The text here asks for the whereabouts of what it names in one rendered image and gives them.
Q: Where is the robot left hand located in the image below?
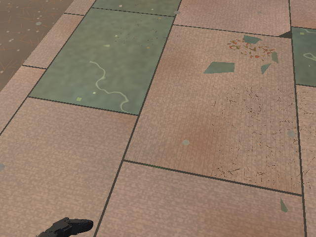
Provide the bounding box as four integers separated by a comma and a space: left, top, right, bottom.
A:
36, 217, 94, 237

